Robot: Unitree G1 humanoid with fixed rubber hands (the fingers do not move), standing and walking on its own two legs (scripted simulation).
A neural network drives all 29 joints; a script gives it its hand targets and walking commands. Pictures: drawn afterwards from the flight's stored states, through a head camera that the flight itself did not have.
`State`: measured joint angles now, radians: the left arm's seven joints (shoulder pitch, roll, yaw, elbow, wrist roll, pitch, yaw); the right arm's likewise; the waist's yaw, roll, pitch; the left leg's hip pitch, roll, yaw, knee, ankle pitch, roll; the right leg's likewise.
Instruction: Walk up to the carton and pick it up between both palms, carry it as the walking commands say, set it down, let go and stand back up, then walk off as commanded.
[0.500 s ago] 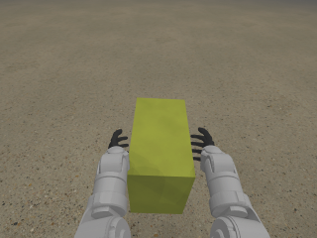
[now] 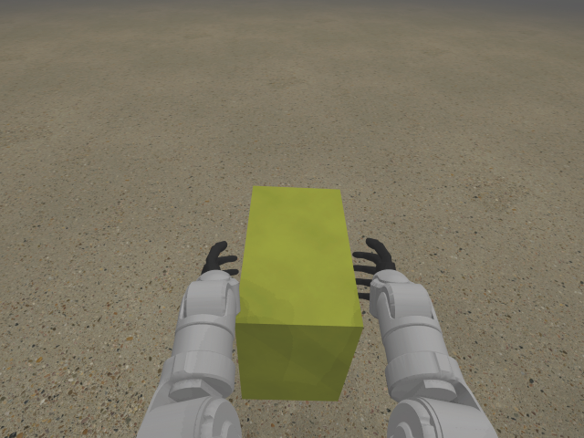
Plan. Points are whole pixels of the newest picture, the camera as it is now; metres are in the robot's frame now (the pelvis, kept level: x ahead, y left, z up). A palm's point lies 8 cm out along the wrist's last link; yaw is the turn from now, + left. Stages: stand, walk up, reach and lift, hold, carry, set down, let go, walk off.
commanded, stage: reach and lift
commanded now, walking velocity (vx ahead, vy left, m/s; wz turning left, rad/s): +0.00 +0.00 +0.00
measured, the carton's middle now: (293, 288) +0.42 +0.02 -0.03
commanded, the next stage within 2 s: hold in 0.78 s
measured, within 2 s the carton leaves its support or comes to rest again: neither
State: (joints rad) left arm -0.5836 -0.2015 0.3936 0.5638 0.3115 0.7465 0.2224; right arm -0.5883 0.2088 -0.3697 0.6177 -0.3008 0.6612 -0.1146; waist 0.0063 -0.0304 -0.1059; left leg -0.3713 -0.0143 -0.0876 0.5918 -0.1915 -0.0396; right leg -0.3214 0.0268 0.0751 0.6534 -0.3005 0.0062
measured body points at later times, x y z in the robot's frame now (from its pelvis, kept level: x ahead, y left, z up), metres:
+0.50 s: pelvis +0.00 +0.00 +0.00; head -0.06 +0.01 +0.45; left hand +0.34 +0.14 +0.07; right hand +0.34 -0.12 +0.07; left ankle +0.08 +0.14 -0.72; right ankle +0.03 -0.12 -0.72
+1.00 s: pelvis -0.01 +0.00 +0.00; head -0.08 +0.02 +0.45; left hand +0.32 +0.13 +0.07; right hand +0.31 -0.12 +0.06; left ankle +0.08 +0.14 -0.72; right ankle +0.03 -0.12 -0.72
